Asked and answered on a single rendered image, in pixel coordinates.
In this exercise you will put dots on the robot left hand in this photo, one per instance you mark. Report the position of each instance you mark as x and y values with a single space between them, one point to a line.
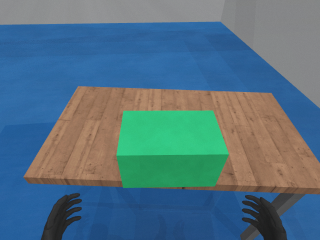
57 221

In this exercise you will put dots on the robot right hand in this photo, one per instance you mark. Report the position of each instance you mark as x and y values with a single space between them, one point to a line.
269 223

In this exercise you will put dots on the carton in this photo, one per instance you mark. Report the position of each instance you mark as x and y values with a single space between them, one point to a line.
170 148

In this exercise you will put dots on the table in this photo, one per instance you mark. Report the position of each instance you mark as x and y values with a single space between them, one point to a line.
266 152

